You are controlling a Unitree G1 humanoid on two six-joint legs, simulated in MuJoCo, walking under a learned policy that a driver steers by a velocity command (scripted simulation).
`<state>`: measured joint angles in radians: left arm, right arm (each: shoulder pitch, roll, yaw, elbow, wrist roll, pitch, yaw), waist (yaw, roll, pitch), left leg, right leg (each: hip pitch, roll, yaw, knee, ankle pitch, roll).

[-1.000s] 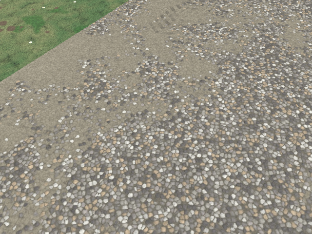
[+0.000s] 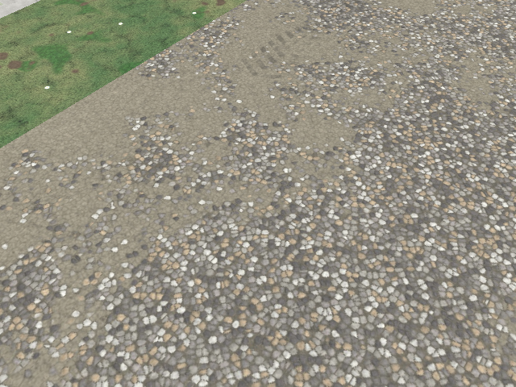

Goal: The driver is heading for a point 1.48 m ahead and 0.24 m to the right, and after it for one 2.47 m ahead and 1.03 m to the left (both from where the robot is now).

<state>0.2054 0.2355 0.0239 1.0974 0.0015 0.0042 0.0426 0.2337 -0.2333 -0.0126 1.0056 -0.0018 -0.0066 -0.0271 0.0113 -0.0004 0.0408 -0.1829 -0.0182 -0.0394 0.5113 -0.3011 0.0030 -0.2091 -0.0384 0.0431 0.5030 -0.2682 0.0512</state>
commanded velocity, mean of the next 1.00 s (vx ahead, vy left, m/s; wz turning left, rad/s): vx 0.33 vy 0.00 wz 0.00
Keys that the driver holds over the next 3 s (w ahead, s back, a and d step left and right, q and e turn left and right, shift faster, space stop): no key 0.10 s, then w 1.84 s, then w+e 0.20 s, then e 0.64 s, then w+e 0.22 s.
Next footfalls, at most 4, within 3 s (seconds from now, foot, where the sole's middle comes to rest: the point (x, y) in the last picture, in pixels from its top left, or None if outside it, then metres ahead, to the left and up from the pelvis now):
0.78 left None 0.42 0.10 -0.77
1.32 right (321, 309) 0.73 -0.14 -0.77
1.86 left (241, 222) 1.04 0.10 -0.77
2.40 right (309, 168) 1.29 -0.14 -0.77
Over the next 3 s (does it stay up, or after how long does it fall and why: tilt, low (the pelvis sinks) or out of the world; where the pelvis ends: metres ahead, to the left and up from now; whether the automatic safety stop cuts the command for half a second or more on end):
stays up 1.26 -0.02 0.00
